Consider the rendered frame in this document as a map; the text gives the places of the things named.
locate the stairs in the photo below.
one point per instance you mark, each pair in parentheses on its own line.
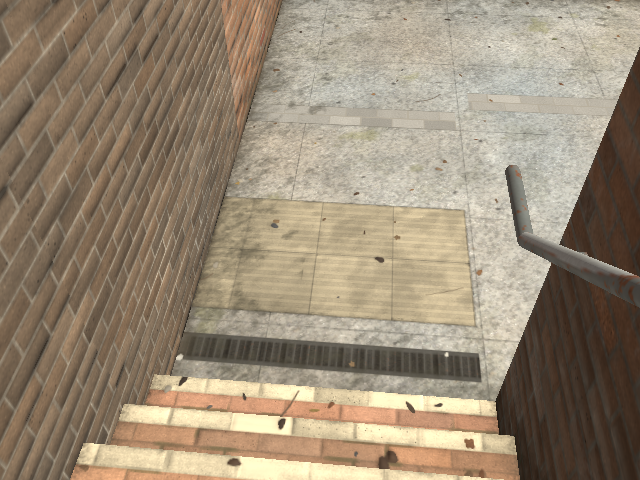
(211,429)

